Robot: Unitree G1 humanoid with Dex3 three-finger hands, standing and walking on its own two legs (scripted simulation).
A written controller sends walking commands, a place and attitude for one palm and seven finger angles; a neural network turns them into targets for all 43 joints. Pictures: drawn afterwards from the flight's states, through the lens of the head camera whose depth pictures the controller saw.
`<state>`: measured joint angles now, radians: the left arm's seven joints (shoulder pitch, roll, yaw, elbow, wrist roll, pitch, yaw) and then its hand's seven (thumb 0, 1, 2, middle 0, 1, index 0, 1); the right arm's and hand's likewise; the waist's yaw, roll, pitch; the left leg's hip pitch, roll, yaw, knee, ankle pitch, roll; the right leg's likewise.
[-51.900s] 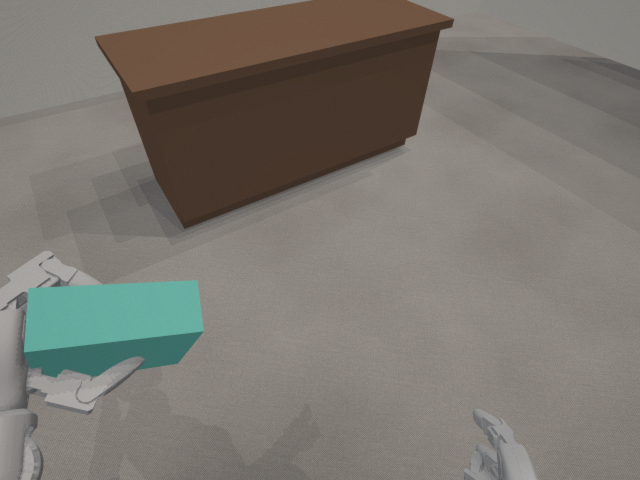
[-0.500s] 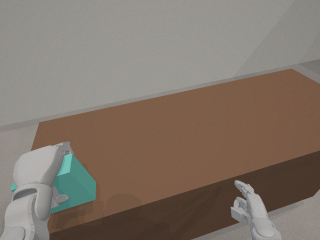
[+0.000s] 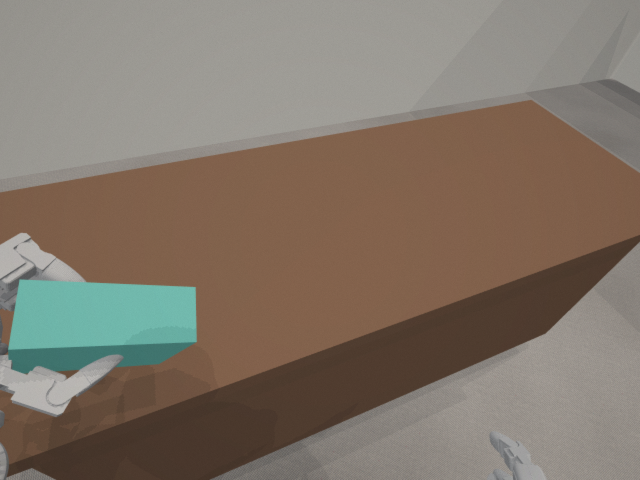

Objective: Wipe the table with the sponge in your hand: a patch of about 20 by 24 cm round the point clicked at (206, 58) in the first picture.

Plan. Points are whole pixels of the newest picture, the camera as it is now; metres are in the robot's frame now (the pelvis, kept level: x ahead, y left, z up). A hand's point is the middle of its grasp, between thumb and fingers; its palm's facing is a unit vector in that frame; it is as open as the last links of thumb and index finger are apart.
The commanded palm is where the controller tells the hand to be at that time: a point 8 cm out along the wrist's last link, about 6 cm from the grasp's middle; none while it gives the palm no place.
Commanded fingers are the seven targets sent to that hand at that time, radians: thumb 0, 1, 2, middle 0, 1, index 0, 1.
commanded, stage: step back with the hand held close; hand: left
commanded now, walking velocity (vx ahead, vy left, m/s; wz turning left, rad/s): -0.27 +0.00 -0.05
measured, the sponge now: (129, 329) +0.23 +0.20 +0.14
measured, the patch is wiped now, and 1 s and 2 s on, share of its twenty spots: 1.00 1.00 1.00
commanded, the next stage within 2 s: stop stepping back and stand still in 1.12 s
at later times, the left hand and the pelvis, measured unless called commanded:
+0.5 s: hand (5, 394) +0.15 +0.26 +0.17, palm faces +0.44 -0.81 -0.39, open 9.6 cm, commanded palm +0.10 +0.29 +0.19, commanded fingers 0.00 0.10 1.30 -1.20 -1.60 -1.20 -1.60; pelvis -0.05 +0.00 -0.01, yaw +2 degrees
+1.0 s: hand out of the picture +0.09 +0.24 +0.19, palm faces +0.48 -0.82 -0.32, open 9.6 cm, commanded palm +0.03 +0.27 +0.19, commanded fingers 0.00 0.10 1.30 -1.20 -1.60 -1.20 -1.60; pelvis -0.12 -0.01 -0.02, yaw +2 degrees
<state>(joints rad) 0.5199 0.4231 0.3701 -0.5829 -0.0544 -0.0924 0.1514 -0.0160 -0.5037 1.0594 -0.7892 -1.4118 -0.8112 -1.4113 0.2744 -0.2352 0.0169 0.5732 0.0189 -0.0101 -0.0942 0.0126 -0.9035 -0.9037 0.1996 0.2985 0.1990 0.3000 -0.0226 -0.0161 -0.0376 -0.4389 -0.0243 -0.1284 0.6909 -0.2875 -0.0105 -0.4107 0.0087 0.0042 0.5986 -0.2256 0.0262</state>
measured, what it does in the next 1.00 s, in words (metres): walks backwards: right foot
